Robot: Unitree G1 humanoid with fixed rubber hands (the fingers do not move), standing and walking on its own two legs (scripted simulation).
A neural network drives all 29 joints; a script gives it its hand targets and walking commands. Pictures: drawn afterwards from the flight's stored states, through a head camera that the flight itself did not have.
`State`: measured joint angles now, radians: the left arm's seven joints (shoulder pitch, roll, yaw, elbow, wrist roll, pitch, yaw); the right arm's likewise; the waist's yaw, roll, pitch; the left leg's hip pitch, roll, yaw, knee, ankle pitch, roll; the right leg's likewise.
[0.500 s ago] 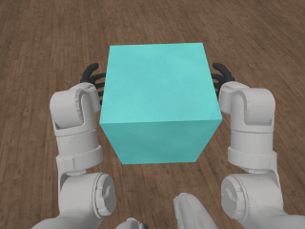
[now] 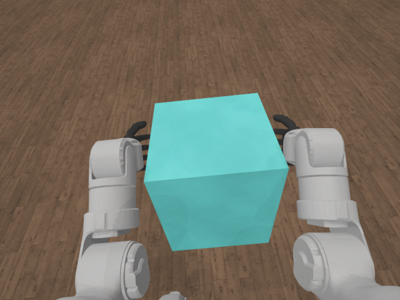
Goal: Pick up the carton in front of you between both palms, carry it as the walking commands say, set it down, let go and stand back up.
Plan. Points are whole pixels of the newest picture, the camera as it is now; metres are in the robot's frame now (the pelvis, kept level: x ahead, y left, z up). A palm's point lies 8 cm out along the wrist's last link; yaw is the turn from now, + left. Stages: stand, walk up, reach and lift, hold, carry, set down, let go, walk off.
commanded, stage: carry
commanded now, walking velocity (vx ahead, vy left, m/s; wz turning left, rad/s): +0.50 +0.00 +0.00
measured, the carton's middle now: (213, 174) +0.36 +0.01 +0.05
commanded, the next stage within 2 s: none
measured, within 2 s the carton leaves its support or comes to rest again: neither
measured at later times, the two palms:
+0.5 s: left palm (148, 87) +0.62 +0.18 +0.09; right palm (260, 87) +0.60 -0.12 +0.09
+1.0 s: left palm (169, 37) +0.90 +0.14 +0.09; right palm (257, 34) +0.90 -0.16 +0.08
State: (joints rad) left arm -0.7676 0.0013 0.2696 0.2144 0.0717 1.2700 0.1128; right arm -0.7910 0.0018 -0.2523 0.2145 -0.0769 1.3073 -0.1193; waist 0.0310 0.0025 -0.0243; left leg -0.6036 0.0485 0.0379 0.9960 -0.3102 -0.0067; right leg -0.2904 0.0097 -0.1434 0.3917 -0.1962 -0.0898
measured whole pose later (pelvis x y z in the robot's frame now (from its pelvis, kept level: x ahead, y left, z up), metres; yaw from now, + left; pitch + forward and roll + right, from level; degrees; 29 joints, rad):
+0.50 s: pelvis +0.34 +0.04 +0.01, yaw -3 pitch +5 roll -1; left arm -0.19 -0.14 0.12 -0.33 0.12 1.18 0.08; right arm -0.17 0.14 -0.11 -0.34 -0.10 1.19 -0.09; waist -0.02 0.00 -0.07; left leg -0.16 0.04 0.19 0.29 -0.21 0.04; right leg -0.57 -0.08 -0.10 0.76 -0.26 0.02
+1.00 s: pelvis +0.63 -0.01 +0.00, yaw +0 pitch +3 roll +1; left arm -0.17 -0.13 0.13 -0.31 0.10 1.18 0.08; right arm -0.16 0.13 -0.09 -0.34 -0.13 1.21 -0.09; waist 0.02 0.02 -0.09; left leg -0.52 0.07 0.12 0.63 -0.21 -0.02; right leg -0.21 -0.05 -0.21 0.37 -0.22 -0.04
